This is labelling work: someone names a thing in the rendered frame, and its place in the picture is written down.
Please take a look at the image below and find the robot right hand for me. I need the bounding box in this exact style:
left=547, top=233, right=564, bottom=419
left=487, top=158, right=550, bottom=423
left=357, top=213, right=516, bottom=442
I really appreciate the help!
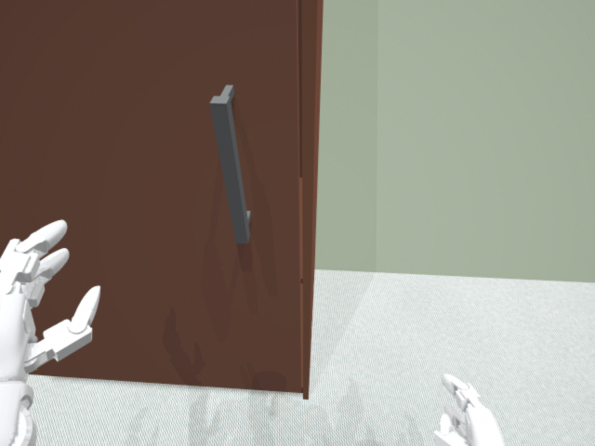
left=434, top=374, right=506, bottom=446

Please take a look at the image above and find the robot left hand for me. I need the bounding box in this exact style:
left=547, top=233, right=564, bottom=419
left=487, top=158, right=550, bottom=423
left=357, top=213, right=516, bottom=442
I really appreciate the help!
left=0, top=220, right=100, bottom=383

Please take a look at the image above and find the left robot forearm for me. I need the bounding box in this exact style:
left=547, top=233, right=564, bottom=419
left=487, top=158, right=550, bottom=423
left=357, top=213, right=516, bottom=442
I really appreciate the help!
left=0, top=381, right=37, bottom=446

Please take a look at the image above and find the wardrobe door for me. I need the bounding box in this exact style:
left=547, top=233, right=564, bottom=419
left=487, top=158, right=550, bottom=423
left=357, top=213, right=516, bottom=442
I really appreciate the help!
left=0, top=0, right=302, bottom=393

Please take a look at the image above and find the handle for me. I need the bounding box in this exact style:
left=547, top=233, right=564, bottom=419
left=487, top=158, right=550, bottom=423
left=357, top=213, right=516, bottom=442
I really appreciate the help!
left=209, top=85, right=251, bottom=243

